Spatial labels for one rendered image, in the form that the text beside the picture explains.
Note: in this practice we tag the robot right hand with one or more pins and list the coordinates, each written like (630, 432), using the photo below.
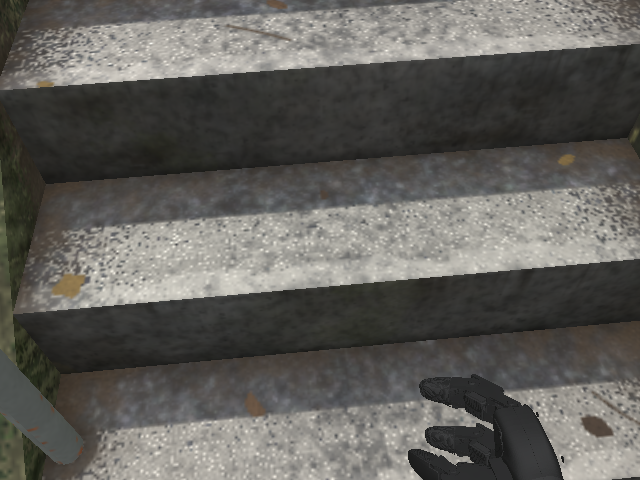
(517, 449)

